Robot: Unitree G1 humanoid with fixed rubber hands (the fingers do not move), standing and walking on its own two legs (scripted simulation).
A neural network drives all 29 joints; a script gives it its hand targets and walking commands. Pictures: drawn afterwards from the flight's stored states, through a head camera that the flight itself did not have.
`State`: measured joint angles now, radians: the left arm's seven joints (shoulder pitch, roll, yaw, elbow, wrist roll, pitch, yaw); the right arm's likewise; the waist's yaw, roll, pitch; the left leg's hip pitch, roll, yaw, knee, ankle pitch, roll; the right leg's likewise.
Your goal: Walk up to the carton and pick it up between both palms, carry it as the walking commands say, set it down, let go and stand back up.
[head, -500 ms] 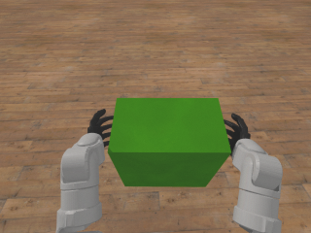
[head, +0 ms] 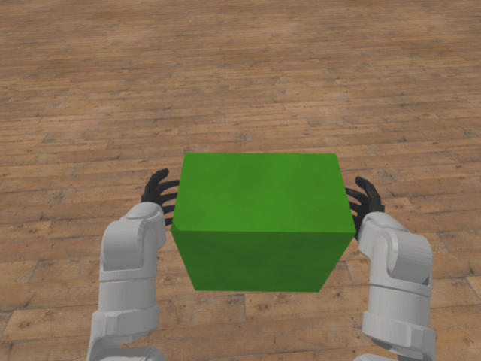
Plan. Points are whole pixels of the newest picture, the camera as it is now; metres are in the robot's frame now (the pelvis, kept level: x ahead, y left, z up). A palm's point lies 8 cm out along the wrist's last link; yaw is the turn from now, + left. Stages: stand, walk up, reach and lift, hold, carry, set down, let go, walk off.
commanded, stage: carry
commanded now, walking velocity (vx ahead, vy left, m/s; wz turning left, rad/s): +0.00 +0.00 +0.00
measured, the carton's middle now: (258, 229) +0.35 +0.00 +0.04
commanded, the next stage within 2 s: none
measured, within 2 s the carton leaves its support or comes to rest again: neither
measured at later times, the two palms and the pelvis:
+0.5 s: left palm (159, 222) +0.31 +0.15 +0.11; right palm (372, 231) +0.32 -0.19 +0.10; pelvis +0.00 -0.01 +0.00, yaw +0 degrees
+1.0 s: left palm (158, 227) +0.31 +0.16 +0.10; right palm (367, 237) +0.31 -0.18 +0.09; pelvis +0.00 +0.00 -0.01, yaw +0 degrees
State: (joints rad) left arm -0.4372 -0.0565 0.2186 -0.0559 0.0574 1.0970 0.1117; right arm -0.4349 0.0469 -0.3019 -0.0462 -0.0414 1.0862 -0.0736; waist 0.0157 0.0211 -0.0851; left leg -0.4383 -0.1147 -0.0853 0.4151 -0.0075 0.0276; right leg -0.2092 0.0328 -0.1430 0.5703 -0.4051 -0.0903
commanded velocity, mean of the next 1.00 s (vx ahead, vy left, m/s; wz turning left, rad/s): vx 0.00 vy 0.00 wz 0.00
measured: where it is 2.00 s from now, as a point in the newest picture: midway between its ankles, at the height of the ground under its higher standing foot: outside the picture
